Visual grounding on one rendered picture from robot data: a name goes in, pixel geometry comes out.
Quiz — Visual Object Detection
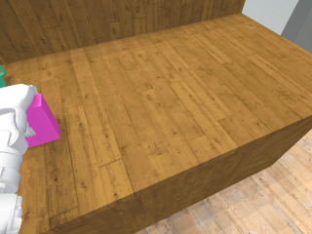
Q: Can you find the table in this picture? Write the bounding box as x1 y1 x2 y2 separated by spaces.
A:
0 0 312 234

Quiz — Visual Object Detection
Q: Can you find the left robot hand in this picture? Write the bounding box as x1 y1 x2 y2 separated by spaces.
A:
0 84 38 137

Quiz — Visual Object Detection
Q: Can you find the robot left forearm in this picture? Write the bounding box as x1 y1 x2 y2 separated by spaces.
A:
0 105 28 194

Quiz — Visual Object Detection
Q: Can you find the left robot upper arm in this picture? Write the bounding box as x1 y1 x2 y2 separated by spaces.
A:
0 193 23 234

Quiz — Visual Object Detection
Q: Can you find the sponge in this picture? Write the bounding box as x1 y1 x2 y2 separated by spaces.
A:
24 94 60 148

